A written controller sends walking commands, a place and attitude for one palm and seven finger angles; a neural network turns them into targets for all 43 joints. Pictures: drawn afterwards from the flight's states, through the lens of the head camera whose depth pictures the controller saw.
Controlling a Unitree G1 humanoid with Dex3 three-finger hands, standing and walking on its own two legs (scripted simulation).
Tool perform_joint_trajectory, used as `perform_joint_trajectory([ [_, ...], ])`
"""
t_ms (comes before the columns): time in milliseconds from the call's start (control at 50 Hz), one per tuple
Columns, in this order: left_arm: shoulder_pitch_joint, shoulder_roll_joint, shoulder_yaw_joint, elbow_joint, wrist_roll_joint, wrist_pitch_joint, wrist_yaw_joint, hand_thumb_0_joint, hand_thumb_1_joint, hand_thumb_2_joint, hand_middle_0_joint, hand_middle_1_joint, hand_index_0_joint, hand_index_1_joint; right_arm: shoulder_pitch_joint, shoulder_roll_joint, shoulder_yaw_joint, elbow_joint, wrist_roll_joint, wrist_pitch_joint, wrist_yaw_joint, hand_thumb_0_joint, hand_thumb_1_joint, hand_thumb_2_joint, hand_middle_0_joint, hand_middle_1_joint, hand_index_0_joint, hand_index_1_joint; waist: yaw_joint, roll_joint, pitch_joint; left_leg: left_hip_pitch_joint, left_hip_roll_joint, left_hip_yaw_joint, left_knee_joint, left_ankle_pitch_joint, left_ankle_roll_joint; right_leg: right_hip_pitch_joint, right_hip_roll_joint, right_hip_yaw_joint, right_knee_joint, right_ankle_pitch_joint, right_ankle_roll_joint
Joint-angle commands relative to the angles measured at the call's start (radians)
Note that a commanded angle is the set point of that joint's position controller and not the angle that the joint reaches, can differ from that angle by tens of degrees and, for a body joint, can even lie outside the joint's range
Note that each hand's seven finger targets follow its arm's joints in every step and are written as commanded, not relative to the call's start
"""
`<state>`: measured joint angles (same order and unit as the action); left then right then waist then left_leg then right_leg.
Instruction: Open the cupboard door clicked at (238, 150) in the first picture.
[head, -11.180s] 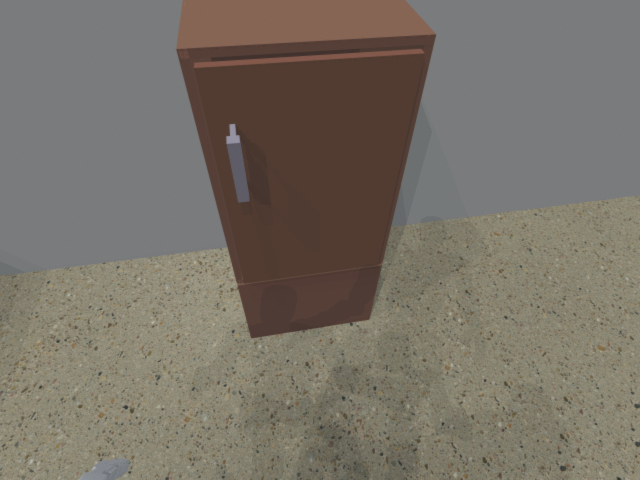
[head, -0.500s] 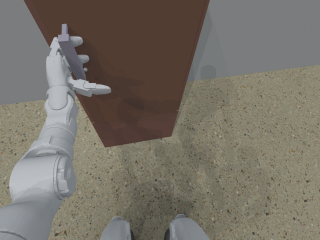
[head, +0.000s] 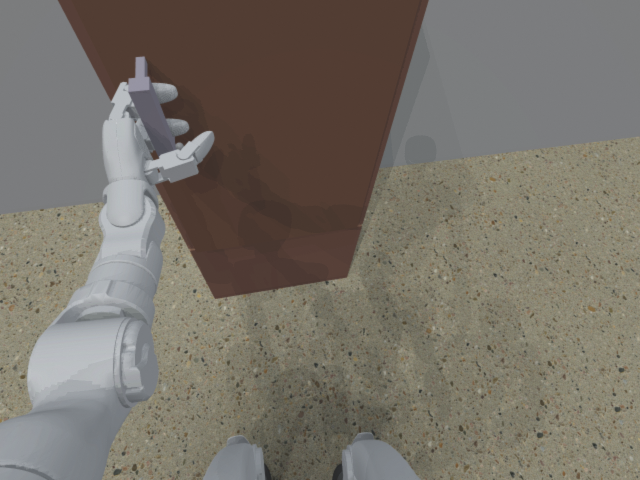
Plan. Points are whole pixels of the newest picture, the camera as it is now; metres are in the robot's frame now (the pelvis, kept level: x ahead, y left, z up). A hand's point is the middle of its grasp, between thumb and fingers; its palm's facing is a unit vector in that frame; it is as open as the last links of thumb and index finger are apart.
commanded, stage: close the thumb around the handle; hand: left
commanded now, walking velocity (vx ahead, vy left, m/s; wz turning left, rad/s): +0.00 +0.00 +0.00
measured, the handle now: (157, 117) +0.56 +0.17 +0.08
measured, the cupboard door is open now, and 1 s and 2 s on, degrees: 1 28 43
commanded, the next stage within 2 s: pull the door open along its arc in 0.26 s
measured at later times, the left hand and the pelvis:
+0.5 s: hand (178, 147) +0.51 +0.14 +0.08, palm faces +0.12 -0.99 -0.01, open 5.7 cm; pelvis -0.01 +0.00 +0.00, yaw +0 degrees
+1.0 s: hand (241, 238) +0.37 +0.06 +0.09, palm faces +0.33 -0.94 +0.11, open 6.3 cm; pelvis +0.01 -0.01 +0.02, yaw +0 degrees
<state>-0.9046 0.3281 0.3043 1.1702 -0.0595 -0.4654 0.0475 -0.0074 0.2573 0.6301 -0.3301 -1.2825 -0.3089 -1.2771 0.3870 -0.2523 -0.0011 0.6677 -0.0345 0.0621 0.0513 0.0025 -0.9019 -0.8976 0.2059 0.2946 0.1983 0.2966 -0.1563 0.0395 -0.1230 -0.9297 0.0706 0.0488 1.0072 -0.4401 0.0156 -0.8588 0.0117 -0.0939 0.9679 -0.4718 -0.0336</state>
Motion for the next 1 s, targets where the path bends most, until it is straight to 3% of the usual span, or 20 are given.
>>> perform_joint_trajectory([
  [0,-0.494,0.149,-0.018,-0.224,0.012,-0.085,-0.022,0.000,0.788,0.852,-0.392,-1.338,-0.392,-1.338,0.171,-0.168,-0.059,-0.039,-0.005,-0.012,-0.015,0.000,-0.900,-0.900,0.200,0.300,0.200,0.300,-0.038,0.057,-0.470,0.415,-0.054,-0.086,-0.067,0.412,0.012,0.122,0.045,0.059,-0.111,0.434,0.019],
  [40,-0.496,0.167,-0.001,-0.207,0.014,-0.080,-0.020,0.000,0.900,0.900,-0.400,-1.350,-0.400,-1.350,0.172,-0.170,-0.060,-0.035,-0.005,-0.013,-0.017,0.000,-0.900,-0.900,0.200,0.300,0.200,0.300,-0.040,0.045,-0.468,0.403,-0.054,-0.084,-0.062,0.406,0.012,0.120,0.043,0.061,-0.113,0.433,0.022],
  [120,-0.506,0.128,-0.036,-0.196,0.016,-0.077,-0.023,0.000,0.900,0.900,-0.400,-1.350,-0.400,-1.350,0.170,-0.166,-0.057,-0.036,-0.005,-0.013,-0.016,0.000,-0.900,-0.900,0.200,0.300,0.200,0.300,-0.049,0.071,-0.452,0.416,-0.052,-0.089,-0.063,0.402,0.010,0.086,0.043,0.056,-0.112,0.410,0.020],
  [140,-0.521,0.174,-0.001,-0.194,0.018,-0.077,-0.017,0.000,0.900,0.900,-0.400,-1.350,-0.400,-1.350,0.176,-0.174,-0.060,-0.031,-0.007,-0.011,-0.018,0.000,-0.900,-0.900,0.200,0.300,0.200,0.300,-0.052,0.044,-0.454,0.405,-0.049,-0.094,-0.062,0.391,0.011,0.088,0.043,0.056,-0.111,0.399,0.022],
  [160,-0.517,0.156,-0.020,-0.189,0.019,-0.074,-0.019,0.000,0.900,0.900,-0.400,-1.350,-0.400,-1.350,0.170,-0.171,-0.058,-0.036,-0.006,-0.012,-0.017,0.000,-0.900,-0.900,0.200,0.300,0.200,0.300,-0.048,0.068,-0.451,0.393,-0.055,-0.086,-0.065,0.371,0.011,0.095,0.042,0.061,-0.117,0.390,0.022],
  [180,-0.534,0.157,-0.020,-0.200,0.018,-0.074,-0.019,0.000,0.900,0.900,-0.400,-1.350,-0.400,-1.350,0.172,-0.173,-0.059,-0.036,-0.006,-0.014,-0.018,0.000,-0.900,-0.900,0.200,0.300,0.200,0.300,-0.058,0.054,-0.456,0.397,-0.053,-0.088,-0.063,0.369,0.013,0.092,0.042,0.061,-0.117,0.390,0.022],
  [280,-0.530,0.181,-0.003,-0.167,0.020,-0.066,-0.022,0.000,0.900,0.900,-0.400,-1.350,-0.400,-1.350,0.173,-0.175,-0.056,-0.034,-0.006,-0.015,-0.021,0.000,-0.900,-0.900,0.200,0.300,0.200,0.300,-0.055,0.057,-0.443,0.376,-0.054,-0.087,-0.062,0.337,0.014,0.085,0.042,0.062,-0.123,0.361,0.022],
  [300,-0.541,0.200,0.006,-0.160,0.022,-0.067,-0.021,0.000,0.900,0.900,-0.400,-1.350,-0.400,-1.350,0.183,-0.178,-0.053,-0.032,-0.008,-0.014,-0.024,0.000,-0.900,-0.900,0.200,0.300,0.200,0.300,-0.058,0.048,-0.440,0.368,-0.054,-0.091,-0.065,0.336,0.016,0.091,0.042,0.063,-0.120,0.360,0.021],
  [340,-0.571,0.176,-0.017,-0.158,0.025,-0.063,-0.021,0.000,0.900,0.900,-0.400,-1.350,-0.400,-1.350,0.178,-0.177,-0.053,-0.032,-0.007,-0.017,-0.024,0.000,-0.900,-0.900,0.200,0.300,0.200,0.300,-0.072,0.050,-0.437,0.364,-0.053,-0.093,-0.063,0.315,0.016,0.070,0.040,0.062,-0.122,0.338,0.025],
  [360,-0.498,0.248,0.048,-0.143,0.026,-0.060,-0.022,0.000,0.900,0.900,-0.400,-1.350,-0.400,-1.350,0.183,-0.183,-0.053,-0.039,-0.007,-0.015,-0.026,0.000,-0.900,-0.900,0.200,0.300,0.200,0.300,-0.033,0.052,-0.455,0.352,-0.057,-0.087,-0.066,0.322,0.016,0.106,0.041,0.065,-0.121,0.345,0.020],
  [420,-0.407,0.198,0.019,-0.190,0.011,-0.061,-0.043,0.000,0.900,0.900,-0.400,-1.350,-0.400,-1.350,0.167,-0.171,-0.050,-0.066,-0.002,-0.010,-0.023,0.000,-0.900,-0.900,0.200,0.300,0.200,0.300,-0.008,0.080,-0.493,0.385,-0.058,-0.076,-0.077,0.374,0.011,0.145,0.041,0.059,-0.113,0.400,0.018],
  [500,-0.297,0.175,0.026,-0.257,-0.012,-0.062,-0.048,0.000,0.900,0.900,-0.400,-1.350,-0.400,-1.350,0.157,-0.169,-0.056,-0.094,0.003,-0.004,-0.017,0.000,-0.900,-0.900,0.200,0.300,0.200,0.300,0.020,0.035,-0.495,0.392,-0.060,-0.066,-0.093,0.398,0.013,0.203,0.047,0.056,-0.121,0.440,0.016],
  [600,-0.075,0.098,-0.002,-0.411,-0.043,-0.052,-0.043,0.000,0.900,0.900,-0.400,-1.350,-0.400,-1.350,0.122,-0.158,-0.066,-0.135,0.015,-0.004,-0.007,0.000,-0.900,-0.900,0.200,0.300,0.200,0.300,0.062,-0.008,-0.488,0.399,-0.064,-0.042,-0.121,0.433,0.015,0.288,0.050,0.056,-0.137,0.516,0.017],
  [700,0.209,-0.029,-0.098,-0.649,-0.065,-0.030,-0.026,0.000,0.900,0.900,-0.400,-1.350,-0.400,-1.350,0.064,-0.135,-0.072,-0.179,0.032,-0.019,0.007,0.000,-0.900,-0.900,0.200,0.300,0.200,0.300,0.105,-0.002,-0.432,0.433,-0.063,-0.021,-0.156,0.487,0.012,0.348,0.044,0.050,-0.154,0.584,0.014],
  [740,0.255,-0.088,-0.157,-0.723,-0.065,-0.015,-0.009,0.000,0.900,0.900,-0.400,-1.350,-0.400,-1.350,0.041,-0.126,-0.073,-0.183,0.036,-0.023,0.009,0.000,-0.900,-0.900,0.200,0.300,0.200,0.300,0.093,-0.022,-0.381,0.451,-0.057,-0.022,-0.166,0.480,0.012,0.328,0.042,0.044,-0.165,0.571,0.020],
  [760,0.305,-0.115,-0.179,-0.771,-0.065,-0.010,0.000,0.000,0.900,0.900,-0.400,-1.350,-0.400,-1.350,0.027,-0.121,-0.073,-0.192,0.037,-0.027,0.010,0.000,-0.900,-0.900,0.200,0.300,0.200,0.300,0.105,-0.024,-0.376,0.455,-0.058,-0.022,-0.170,0.470,0.010,0.334,0.040,0.042,-0.166,0.556,0.019],
  [780,0.323,-0.166,-0.077,-0.814,-0.125,0.007,0.136,0.000,0.900,0.900,-0.400,-1.350,-0.400,-1.350,-0.024,-0.095,-0.068,-0.199,0.029,-0.037,0.010,0.000,-0.900,-0.900,0.200,0.300,0.200,0.300,0.167,-0.025,-0.359,0.420,-0.061,-0.012,-0.181,0.450,0.000,0.356,0.038,0.029,-0.173,0.511,0.019],
  [800,0.365,-0.225,-0.157,-0.832,-0.088,0.019,0.211,0.000,0.900,0.900,-0.400,-1.350,-0.400,-1.350,-0.034,-0.093,-0.062,-0.201,0.018,-0.049,0.013,0.000,-0.900,-0.900,0.200,0.300,0.200,0.300,0.139,-0.063,-0.320,0.413,-0.060,-0.019,-0.182,0.425,-0.001,0.342,0.040,0.021,-0.172,0.488,0.022],
  [900,0.499,-0.366,-0.277,-0.958,0.061,0.064,0.475,0.000,0.900,0.900,-0.400,-1.350,-0.400,-1.350,-0.090,-0.072,-0.069,-0.206,-0.020,-0.070,0.035,0.000,-0.900,-0.900,0.200,0.300,0.200,0.300,0.149,-0.088,-0.335,0.418,-0.058,-0.024,-0.171,0.422,-0.008,0.350,0.022,0.023,-0.149,0.472,0.014],
  [980,0.605,-0.496,-0.397,-1.072,0.146,0.142,0.583,0.000,0.900,0.900,-0.400,-1.350,-0.400,-1.350,-0.171,-0.038,-0.055,-0.233,-0.039,-0.073,0.035,0.000,-0.900,-0.900,0.200,0.300,0.200,0.300,0.162,-0.065,-0.337,0.427,-0.061,-0.020,-0.167,0.428,-0.014,0.378,0.008,0.019,-0.143,0.489,0.002],
])
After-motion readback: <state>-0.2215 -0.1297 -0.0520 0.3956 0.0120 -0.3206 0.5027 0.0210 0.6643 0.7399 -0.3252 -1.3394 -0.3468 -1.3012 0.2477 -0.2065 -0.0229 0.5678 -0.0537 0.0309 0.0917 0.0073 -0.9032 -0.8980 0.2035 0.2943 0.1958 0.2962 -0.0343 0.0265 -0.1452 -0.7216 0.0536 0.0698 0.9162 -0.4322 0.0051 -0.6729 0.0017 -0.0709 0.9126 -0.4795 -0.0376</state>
